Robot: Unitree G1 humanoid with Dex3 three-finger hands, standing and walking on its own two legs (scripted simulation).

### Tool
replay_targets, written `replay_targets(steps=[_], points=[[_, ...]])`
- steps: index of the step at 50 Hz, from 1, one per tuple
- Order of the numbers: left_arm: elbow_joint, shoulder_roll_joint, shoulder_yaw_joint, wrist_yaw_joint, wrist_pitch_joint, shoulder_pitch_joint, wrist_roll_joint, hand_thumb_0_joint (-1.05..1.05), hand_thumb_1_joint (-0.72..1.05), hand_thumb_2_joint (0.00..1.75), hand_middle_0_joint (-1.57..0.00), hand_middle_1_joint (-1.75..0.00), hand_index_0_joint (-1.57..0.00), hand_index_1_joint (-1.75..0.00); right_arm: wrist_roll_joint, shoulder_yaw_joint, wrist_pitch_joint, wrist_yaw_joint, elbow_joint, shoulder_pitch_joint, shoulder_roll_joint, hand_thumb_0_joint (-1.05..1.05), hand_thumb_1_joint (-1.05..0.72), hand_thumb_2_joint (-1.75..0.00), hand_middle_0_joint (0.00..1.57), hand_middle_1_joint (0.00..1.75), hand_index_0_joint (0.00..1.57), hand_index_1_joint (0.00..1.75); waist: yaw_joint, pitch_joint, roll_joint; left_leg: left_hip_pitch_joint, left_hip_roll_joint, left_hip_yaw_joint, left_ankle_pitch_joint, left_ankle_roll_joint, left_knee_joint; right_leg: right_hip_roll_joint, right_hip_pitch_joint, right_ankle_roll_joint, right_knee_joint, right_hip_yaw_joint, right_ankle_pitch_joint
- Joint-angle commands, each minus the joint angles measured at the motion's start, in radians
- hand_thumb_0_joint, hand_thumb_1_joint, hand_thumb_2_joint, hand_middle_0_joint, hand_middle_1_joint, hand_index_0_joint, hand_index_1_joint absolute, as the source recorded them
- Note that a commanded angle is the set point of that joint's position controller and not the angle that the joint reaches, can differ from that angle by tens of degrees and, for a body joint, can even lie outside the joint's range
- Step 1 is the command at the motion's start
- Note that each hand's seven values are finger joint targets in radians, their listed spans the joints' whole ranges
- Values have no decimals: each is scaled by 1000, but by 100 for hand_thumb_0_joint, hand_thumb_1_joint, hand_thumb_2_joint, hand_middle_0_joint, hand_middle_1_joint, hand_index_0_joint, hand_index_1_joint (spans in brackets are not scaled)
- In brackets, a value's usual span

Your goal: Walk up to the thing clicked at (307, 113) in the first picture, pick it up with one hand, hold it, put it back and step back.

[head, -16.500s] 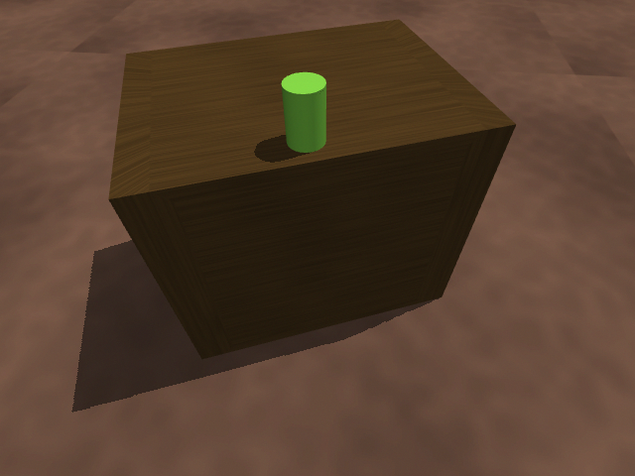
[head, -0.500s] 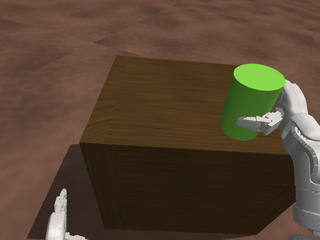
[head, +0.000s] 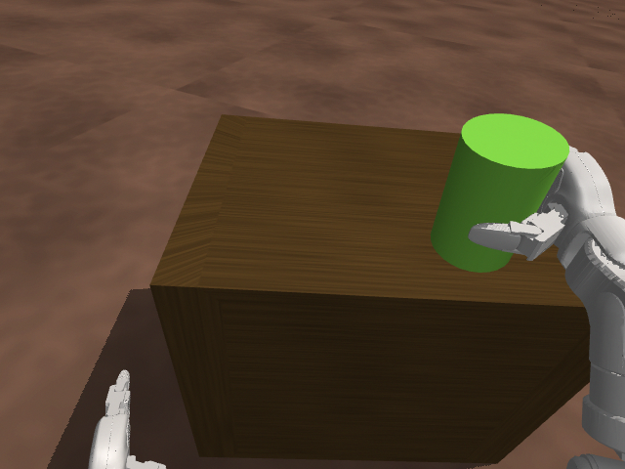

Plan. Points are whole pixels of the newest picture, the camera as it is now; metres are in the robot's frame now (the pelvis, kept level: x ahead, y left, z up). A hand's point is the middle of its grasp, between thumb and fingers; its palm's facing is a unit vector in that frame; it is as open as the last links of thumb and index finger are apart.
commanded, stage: hold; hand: right
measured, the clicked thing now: (489, 196) +0.31 -0.14 +0.27
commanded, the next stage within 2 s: crouch in 1.90 s
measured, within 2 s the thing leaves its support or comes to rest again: neither
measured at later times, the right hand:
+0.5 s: hand (507, 201) +0.31 -0.16 +0.27, palm faces +0.04 +0.99 -0.10, open 12.0 cm
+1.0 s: hand (499, 188) +0.32 -0.15 +0.28, palm faces +0.03 +0.99 -0.10, open 12.0 cm
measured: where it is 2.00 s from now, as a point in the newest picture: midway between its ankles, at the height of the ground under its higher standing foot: outside the picture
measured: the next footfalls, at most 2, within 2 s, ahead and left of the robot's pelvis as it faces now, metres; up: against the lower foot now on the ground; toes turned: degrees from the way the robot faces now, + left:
none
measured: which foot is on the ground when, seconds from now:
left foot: down 0.00-1.00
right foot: down 0.00-1.00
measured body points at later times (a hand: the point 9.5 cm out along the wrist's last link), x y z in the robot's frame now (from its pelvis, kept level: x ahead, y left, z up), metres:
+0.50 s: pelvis +0.00 +0.00 +0.00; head -0.05 +0.03 +0.44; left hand +0.17 +0.25 -0.07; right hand +0.30 -0.22 +0.28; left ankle +0.03 +0.12 -0.72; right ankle +0.03 -0.13 -0.72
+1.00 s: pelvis +0.00 +0.00 +0.00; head -0.06 +0.04 +0.44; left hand +0.17 +0.25 -0.07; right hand +0.31 -0.21 +0.28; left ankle +0.03 +0.12 -0.72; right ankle +0.03 -0.13 -0.72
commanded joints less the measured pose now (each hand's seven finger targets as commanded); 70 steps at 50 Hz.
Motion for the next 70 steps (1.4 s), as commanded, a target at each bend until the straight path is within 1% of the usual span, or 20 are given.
replay_targets(steps=[1, 6, 9, 14, 17, 22, 25, 29, 34, 37, 42, 47, 51, 52, 54, 58, 61, 65, 66, 70], points=[[-157, 115, 28, 13, -59, -145, 4, 0, -55, 5, -4, -4, -4, -4, 28, -164, -123, -24, -279, -620, -235, 0, 9, -121, 111, 133, 117, 133, 2, -246, 59, 6, -18, 29, 171, -13, -122, 29, 131, -31, -89, -19, 164], [-150, 113, 12, 16, -72, -199, 7, 0, -54, 4, -4, -4, -4, -4, 20, -123, -106, -27, -268, -662, -203, 0, 11, -122, 112, 134, 118, 134, -5, -239, 40, 3, -19, 29, 103, -10, -128, 30, 114, -31, -100, -12, 93], [-143, 104, 3, 15, -65, -176, 8, 0, -54, 4, -4, -5, -5, -4, 8, -152, -109, -28, -240, -646, -234, 0, 11, -121, 110, 132, 116, 132, -12, -233, 52, 10, -17, 32, 78, -11, -133, 32, 92, -30, -104, -12, 77], [-174, 146, 55, 14, -66, -141, 7, 0, -54, 4, -4, -4, -5, -4, 18, -194, -122, -38, -296, -626, -263, 0, 10, -122, 112, 133, 118, 133, -7, -286, 59, 19, -20, 33, 113, -10, -119, 30, 123, -32, -95, -14, 106], [-164, 84, -1, 6, -59, -130, 4, 0, -55, 5, -4, -4, -4, -4, 23, -202, -132, -45, -346, -632, -276, 0, 12, -121, 111, 132, 117, 132, -27, -276, 27, 19, -20, 31, 119, -5, -116, 29, 108, -28, -93, -18, 120], [-171, 118, 25, 18, -76, -179, 6, 0, -55, 5, -4, -4, -4, -5, 29, -150, -132, -50, -349, -629, -224, 0, 12, -123, 112, 134, 119, 134, -3, -241, 31, -8, -24, 28, 62, -8, -125, 24, 98, -31, -105, -11, 48], [-155, 101, -1, 24, -83, -198, 8, 0, -55, 5, -4, -5, -4, -5, 24, -107, -119, -46, -343, -642, -183, 0, 13, -124, 113, 136, 120, 136, 0, -226, 23, -21, -26, 28, 71, -8, -123, 25, 100, -30, -99, -7, 63], [-158, 134, 24, 30, -89, -189, 13, 0, -55, 5, -4, -4, -4, -5, 15, -112, -110, -50, -308, -671, -199, 0, 12, -124, 113, 136, 120, 136, 18, -249, 40, -25, -28, 34, 41, -9, -126, 24, 114, -30, -107, 0, 22], [-120, 128, 36, 30, -74, -135, 12, 0, -55, 5, -4, -4, -4, -4, 23, -193, -103, -58, -257, -653, -270, 0, 11, -124, 114, 136, 120, 136, -4, -248, 69, -3, -22, 37, 85, -16, -122, 31, 94, -31, -96, -9, 75], [-131, 96, 9, 24, -72, -127, 12, 0, -56, 6, -4, -4, -4, -5, 26, -194, -107, -62, -259, -675, -266, 0, 11, -124, 114, 136, 120, 136, -10, -262, 54, 9, -16, 31, 103, -13, -124, 34, 91, -31, -90, -16, 90], [-173, 105, 7, 28, -74, -149, 11, 0, -55, 5, -4, -4, -4, -4, 22, -159, -107, -58, -299, -668, -237, 0, 13, -125, 114, 137, 121, 137, -8, -296, 70, 19, -16, 29, 170, -11, -113, 31, 132, -34, -75, -18, 161], [-179, 85, -30, 26, -75, -208, 10, 0, -56, 6, -4, -4, -4, -5, 10, -91, -100, -51, -289, -719, -175, 0, 15, -125, 113, 136, 120, 136, -6, -280, 33, 4, -23, 32, 105, -3, -116, 22, 128, -25, -97, -4, 111], [-155, 140, 25, 31, -68, -170, 9, 0, -55, 5, -4, -5, -4, -5, 6, -134, -89, -49, -277, -686, -231, 0, 15, -126, 113, 137, 120, 137, 6, -264, 32, 1, -21, 30, 102, -7, -124, 29, 124, -29, -98, -12, 99], [-138, 116, 3, 26, -66, -157, 11, 0, -56, 5, -4, -4, -4, -5, 6, -147, -92, -50, -261, -679, -230, 0, 14, -125, 113, 136, 120, 136, -4, -266, 50, 11, -20, 32, 123, -9, -124, 30, 121, -29, -92, -13, 121], [-163, 152, 45, 26, -64, -145, 7, 0, -55, 5, -4, -5, -4, -5, 13, -181, -90, -53, -254, -684, -265, 0, 14, -126, 115, 138, 122, 138, 1, -267, 67, 9, -22, 33, 125, -12, -126, 30, 123, -30, -96, -15, 118], [-137, 97, 17, 16, -53, -109, 6, 0, -55, 6, -4, -4, -4, -5, 25, -207, -98, -61, -256, -674, -272, 0, 13, -125, 115, 137, 121, 137, -7, -223, 77, 0, -15, 23, 87, -16, -138, 34, 90, -36, -95, -23, 71], [-143, 83, 2, 13, -56, -120, 8, 0, -56, 6, -4, -4, -4, -5, 25, -192, -110, -63, -276, -671, -262, 0, 15, -125, 114, 138, 121, 138, -9, -232, 70, -6, -16, 21, 70, -14, -136, 32, 90, -36, -100, -23, 55], [-167, 111, 10, 19, -72, -174, 7, 0, -55, 6, -4, -4, -4, -5, 19, -105, -110, -55, -313, -698, -199, 0, 17, -126, 114, 138, 121, 138, 2, -244, 20, -17, -21, 27, 74, -3, -123, 26, 112, -31, -106, -12, 60], [-154, 86, -18, 17, -74, -187, 9, 0, -55, 6, -4, -4, -4, -5, 18, -86, -110, -52, -308, -715, -176, 0, 18, -125, 114, 138, 121, 138, 2, -240, 16, -18, -22, 28, 63, -3, -127, 25, 106, -32, -106, -10, 49], [-146, 100, -22, 27, -85, -228, 11, 0, -56, 6, -4, -5, -4, -5, 4, -66, -100, -45, -300, -724, -170, 0, 18, -127, 114, 139, 122, 139, -2, -267, 4, -9, -22, 26, 66, -1, -122, 26, 122, -27, -105, -6, 62]])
